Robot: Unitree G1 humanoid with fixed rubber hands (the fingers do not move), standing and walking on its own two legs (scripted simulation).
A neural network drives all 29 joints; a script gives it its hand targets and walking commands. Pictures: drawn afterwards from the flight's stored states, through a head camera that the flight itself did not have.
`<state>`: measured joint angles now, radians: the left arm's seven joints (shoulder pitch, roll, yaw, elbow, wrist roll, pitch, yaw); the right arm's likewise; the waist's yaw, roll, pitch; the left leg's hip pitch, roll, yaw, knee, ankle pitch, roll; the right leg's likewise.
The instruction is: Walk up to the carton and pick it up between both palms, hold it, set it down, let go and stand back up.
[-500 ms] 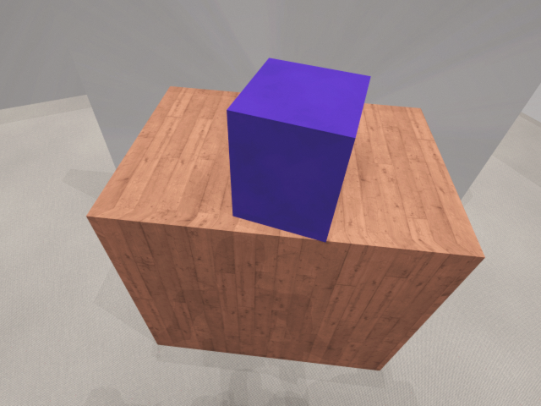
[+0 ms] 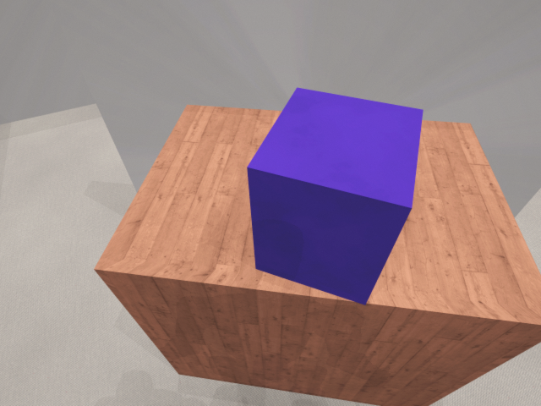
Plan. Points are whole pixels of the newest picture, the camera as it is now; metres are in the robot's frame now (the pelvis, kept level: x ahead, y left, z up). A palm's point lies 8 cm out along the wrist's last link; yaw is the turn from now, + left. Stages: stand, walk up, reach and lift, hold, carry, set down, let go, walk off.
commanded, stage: walk up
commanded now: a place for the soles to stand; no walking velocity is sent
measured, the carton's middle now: (331, 197) +0.43 -0.09 +0.07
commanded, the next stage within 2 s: none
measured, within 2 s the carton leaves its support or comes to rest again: neither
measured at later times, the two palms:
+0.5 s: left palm out of the picture +0.15 +0.36 -0.14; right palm out of the picture +0.16 -0.26 -0.10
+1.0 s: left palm out of the picture +0.15 +0.23 -0.14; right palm out of the picture +0.16 -0.36 -0.16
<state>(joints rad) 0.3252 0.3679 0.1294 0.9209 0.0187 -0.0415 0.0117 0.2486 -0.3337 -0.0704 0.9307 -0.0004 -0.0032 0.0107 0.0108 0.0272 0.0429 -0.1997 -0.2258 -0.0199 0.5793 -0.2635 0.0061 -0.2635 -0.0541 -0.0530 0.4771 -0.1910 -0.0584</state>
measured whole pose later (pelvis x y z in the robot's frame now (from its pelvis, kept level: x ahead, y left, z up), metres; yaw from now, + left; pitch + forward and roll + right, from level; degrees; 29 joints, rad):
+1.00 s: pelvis +0.06 -0.07 -0.04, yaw -2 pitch -4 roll +4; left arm 0.18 0.33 0.13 0.82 0.02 0.04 0.01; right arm 0.06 -0.32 -0.06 0.94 0.00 -0.01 -0.07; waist 0.01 -0.05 0.25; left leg -0.50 -0.04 -0.02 1.22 -0.53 -0.02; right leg -0.39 0.06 0.07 0.92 -0.46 -0.07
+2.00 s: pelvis +0.02 +0.07 +0.00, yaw -3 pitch -4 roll -2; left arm 0.33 0.42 0.13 0.98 0.02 0.04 0.02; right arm 0.14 -0.32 -0.08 0.94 0.00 -0.01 -0.05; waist 0.02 -0.06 0.14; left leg -0.30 -0.12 0.03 0.77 -0.26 -0.14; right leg -0.15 0.07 0.10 0.45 -0.24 -0.09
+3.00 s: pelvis +0.00 -0.11 -0.03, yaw -9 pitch -2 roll +3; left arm 0.22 0.28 0.13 0.92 0.04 0.00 0.04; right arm 0.14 -0.30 -0.07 0.94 0.00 -0.01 -0.07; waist 0.02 -0.02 0.20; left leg -0.49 -0.04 -0.18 1.12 -0.53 -0.03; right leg -0.35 0.12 0.08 0.82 -0.42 -0.04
